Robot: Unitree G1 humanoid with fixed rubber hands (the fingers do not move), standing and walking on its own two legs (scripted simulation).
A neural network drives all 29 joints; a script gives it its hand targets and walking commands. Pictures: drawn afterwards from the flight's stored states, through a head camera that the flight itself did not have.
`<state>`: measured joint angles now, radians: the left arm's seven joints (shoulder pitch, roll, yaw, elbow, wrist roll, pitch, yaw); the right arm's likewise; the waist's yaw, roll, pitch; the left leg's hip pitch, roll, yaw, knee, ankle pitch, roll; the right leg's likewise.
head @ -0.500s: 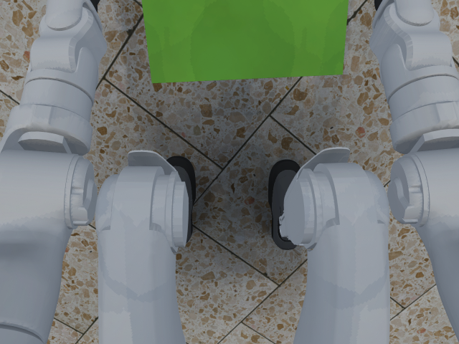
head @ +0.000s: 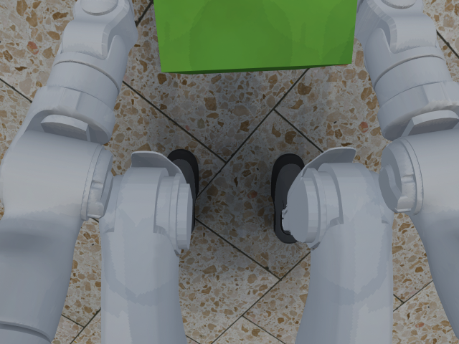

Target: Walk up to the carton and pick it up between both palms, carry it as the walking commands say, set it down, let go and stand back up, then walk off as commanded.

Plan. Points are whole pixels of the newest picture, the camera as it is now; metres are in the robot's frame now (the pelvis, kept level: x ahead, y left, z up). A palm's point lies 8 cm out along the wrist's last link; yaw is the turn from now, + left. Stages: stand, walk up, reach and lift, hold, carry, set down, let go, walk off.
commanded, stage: reach and lift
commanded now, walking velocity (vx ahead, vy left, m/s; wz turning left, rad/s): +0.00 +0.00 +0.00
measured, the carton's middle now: out of the picture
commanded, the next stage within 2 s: none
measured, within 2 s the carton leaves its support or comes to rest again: leaves its support in 0.72 s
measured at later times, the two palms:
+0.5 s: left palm out of the picture +0.54 +0.14 -0.19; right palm out of the picture +0.54 -0.16 -0.19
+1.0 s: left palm out of the picture +0.53 +0.15 -0.15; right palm out of the picture +0.53 -0.15 -0.14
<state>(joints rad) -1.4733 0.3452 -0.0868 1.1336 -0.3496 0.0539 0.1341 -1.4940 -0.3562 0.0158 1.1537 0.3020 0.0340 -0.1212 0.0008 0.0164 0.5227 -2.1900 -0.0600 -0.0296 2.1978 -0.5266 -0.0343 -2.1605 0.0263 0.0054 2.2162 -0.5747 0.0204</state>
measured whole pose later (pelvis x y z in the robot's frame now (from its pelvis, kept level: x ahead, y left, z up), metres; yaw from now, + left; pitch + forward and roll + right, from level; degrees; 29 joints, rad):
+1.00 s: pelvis -0.01 +0.01 +0.01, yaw -1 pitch +25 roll -1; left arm -1.40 0.29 0.07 0.97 -0.23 0.22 0.22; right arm -1.44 -0.28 -0.10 0.99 0.14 0.22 -0.15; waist 0.00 0.00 0.53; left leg -2.09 -0.09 -0.04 2.19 -0.54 -0.04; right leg -2.07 0.05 0.02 2.19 -0.57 0.04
